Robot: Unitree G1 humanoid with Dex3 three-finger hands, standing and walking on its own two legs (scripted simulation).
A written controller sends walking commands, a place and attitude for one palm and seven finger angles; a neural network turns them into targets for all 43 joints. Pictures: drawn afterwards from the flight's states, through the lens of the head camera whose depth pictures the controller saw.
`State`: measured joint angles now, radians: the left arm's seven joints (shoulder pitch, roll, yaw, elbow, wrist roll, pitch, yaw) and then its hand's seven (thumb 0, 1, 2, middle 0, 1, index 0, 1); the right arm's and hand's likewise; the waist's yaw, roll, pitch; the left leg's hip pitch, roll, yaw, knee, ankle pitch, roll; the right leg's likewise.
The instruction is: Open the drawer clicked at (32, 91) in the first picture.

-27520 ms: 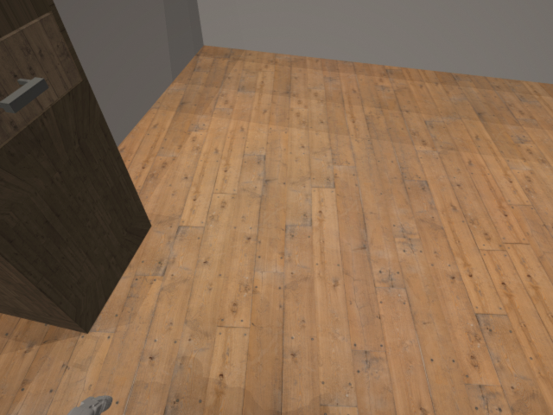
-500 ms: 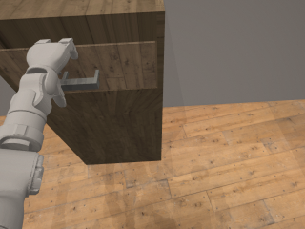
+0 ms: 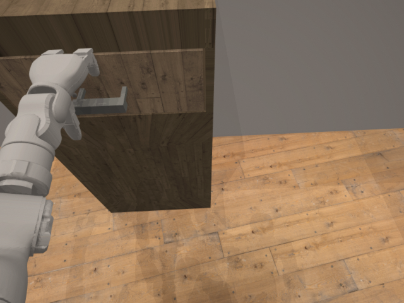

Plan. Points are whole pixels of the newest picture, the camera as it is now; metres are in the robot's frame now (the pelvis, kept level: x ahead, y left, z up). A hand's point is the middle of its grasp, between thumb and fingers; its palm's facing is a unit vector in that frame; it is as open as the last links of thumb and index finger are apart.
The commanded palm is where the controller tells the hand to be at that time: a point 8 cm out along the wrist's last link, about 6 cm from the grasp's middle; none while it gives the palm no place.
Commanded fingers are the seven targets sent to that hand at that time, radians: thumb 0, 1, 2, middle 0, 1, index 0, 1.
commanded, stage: re-aim the fingers above the handle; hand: left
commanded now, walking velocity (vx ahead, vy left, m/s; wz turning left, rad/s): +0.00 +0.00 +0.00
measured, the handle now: (101, 98) +0.53 +0.23 +0.07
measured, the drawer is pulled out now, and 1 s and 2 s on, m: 0.00 0.00 0.00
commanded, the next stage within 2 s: lower the fingers behind the handle in 1.70 s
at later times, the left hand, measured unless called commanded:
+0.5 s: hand (77, 94) +0.49 +0.25 +0.12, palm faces -0.03 +0.01 -1.00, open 13.7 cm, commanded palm +0.47 +0.25 +0.18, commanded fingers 0.00 -0.50 0.30 -0.30 -1.20 -0.30 -1.20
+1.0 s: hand (87, 92) +0.49 +0.23 +0.13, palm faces +0.00 +0.02 -1.00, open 13.8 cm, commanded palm +0.46 +0.23 +0.19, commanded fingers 0.00 -0.50 0.30 -0.30 -1.20 -0.30 -1.20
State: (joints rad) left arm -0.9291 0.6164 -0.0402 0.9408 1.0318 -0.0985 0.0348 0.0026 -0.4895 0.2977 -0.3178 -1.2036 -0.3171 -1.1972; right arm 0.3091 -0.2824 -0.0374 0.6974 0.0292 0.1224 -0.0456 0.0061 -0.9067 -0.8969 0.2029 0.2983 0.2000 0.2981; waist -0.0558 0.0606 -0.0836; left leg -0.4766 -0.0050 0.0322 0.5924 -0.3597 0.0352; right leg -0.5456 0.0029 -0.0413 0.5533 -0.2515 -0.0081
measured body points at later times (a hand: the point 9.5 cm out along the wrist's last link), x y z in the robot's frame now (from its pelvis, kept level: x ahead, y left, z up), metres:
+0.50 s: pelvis +0.00 +0.01 +0.00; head +0.07 -0.01 +0.44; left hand +0.49 +0.24 +0.18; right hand +0.04 -0.27 -0.14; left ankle -0.05 +0.09 -0.73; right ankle +0.00 -0.12 -0.73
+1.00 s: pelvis +0.00 +0.00 +0.00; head +0.07 -0.02 +0.44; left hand +0.48 +0.22 +0.18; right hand +0.05 -0.26 -0.14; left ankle -0.05 +0.09 -0.73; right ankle +0.00 -0.12 -0.73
